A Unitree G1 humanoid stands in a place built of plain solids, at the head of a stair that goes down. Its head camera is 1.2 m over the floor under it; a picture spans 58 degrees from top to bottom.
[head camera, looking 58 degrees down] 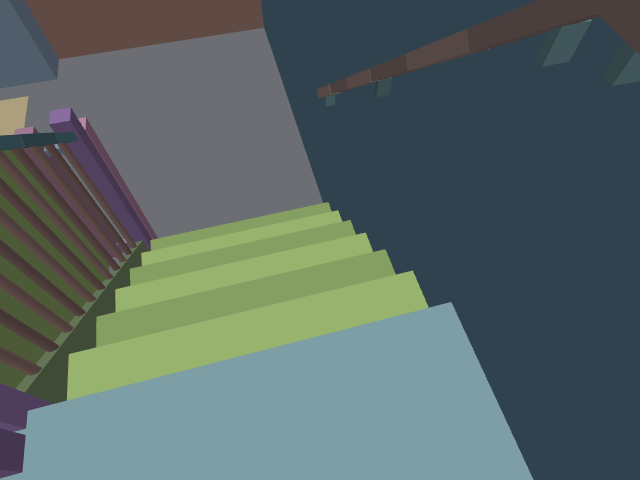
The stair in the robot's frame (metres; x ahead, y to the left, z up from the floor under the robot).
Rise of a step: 0.20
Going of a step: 0.22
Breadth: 1.20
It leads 15 degrees to the left of straight ahead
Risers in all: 7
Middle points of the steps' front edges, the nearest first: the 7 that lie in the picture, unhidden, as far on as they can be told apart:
0.38 0.18 0.00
0.59 0.24 -0.20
0.80 0.30 -0.39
1.01 0.35 -0.59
1.22 0.41 -0.78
1.43 0.46 -0.98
1.64 0.52 -1.18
